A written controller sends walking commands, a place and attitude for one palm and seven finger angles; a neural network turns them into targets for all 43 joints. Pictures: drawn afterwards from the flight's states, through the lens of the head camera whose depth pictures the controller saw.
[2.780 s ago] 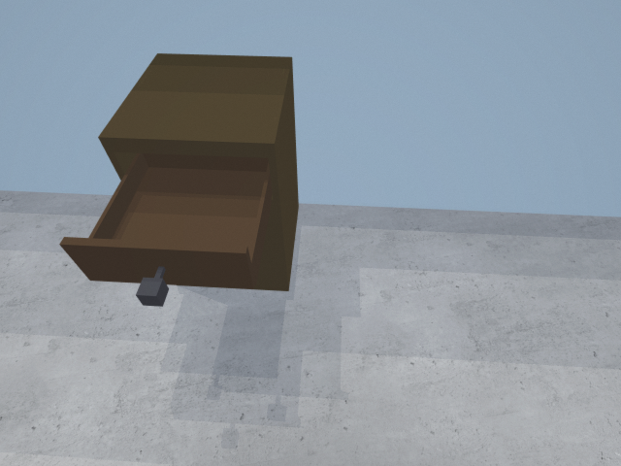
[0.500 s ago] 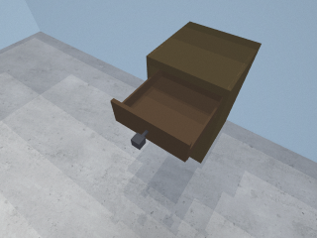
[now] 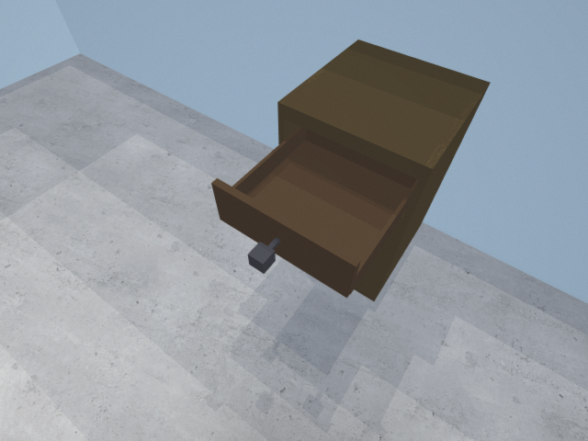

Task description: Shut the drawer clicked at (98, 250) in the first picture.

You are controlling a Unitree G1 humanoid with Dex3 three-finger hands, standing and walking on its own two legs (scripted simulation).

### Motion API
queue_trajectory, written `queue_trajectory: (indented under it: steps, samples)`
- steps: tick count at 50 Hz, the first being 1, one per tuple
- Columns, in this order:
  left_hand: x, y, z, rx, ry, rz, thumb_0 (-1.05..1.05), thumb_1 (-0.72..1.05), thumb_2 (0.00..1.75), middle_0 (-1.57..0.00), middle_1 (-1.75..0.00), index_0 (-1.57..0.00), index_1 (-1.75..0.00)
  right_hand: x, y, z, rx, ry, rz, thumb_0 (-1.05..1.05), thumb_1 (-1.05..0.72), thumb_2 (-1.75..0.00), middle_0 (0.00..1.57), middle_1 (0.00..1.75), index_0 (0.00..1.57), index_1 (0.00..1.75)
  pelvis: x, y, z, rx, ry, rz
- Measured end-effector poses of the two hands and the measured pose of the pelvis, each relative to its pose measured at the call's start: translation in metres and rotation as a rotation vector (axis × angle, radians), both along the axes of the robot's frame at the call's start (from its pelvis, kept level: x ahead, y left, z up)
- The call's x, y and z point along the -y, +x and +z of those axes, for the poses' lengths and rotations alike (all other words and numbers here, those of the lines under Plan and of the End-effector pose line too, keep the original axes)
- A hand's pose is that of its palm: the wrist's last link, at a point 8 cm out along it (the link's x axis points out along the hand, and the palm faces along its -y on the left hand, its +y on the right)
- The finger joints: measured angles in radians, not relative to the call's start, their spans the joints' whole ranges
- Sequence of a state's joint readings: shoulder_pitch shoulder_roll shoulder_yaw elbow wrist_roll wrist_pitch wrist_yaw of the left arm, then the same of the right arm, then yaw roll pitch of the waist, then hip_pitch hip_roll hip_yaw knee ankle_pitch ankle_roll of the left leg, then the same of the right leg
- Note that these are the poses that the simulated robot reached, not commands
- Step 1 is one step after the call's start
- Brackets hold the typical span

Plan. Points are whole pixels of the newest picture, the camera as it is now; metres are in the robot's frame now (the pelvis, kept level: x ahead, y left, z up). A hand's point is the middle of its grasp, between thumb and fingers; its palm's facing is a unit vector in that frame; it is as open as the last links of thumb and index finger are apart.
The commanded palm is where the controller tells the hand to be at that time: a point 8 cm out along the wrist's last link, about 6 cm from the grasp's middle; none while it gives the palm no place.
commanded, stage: look at it before walking up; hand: left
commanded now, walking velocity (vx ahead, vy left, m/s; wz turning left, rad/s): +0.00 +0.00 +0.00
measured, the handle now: (267, 251) +0.52 +0.09 -0.21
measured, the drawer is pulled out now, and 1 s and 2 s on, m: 0.30 0.30 0.30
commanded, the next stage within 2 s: turn to face it in 0.46 s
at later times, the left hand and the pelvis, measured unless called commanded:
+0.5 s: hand out of the picture +0.01 +0.17 -0.18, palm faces +0.04 -0.98 -0.19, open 7.3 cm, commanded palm none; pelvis +0.01 +0.00 +0.00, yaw +0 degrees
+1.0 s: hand out of the picture +0.07 +0.17 -0.18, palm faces -0.10 -0.95 -0.29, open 7.3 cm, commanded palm none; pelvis -0.02 -0.04 -0.02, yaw -11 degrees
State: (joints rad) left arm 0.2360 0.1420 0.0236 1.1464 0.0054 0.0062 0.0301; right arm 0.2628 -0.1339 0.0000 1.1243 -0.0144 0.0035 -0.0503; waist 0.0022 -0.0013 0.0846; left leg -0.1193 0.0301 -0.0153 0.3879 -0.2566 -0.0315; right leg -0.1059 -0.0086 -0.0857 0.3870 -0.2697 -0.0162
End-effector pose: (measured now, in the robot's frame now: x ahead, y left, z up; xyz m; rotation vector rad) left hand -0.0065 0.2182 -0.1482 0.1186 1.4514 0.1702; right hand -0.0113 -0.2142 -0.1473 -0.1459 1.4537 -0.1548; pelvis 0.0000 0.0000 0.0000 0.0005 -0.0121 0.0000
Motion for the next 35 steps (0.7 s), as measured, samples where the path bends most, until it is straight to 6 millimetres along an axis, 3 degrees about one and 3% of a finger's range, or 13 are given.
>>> queue_trajectory:
  steps: [14, 35]
  samples:
    - [-0.003, 0.011, 0.002, 0.013, 0.016, -0.011, 0.00, 0.92, 0.89, -0.20, -0.30, -0.20, -0.30, -0.011, -0.015, -0.001, -0.039, 0.027, -0.024, 0.00, -0.91, -0.90, 0.20, 0.30, 0.20, 0.30, 0.000, 0.005, 0.000, -0.002, 0.002, -0.005]
    - [0.001, 0.006, -0.002, -0.005, 0.001, -0.008, 0.00, 0.92, 0.89, -0.20, -0.30, -0.20, -0.30, 0.002, -0.004, -0.002, -0.002, -0.010, -0.038, 0.00, -0.91, -0.90, 0.20, 0.30, 0.20, 0.30, 0.002, 0.003, -0.002, -0.002, -0.002, -0.035]
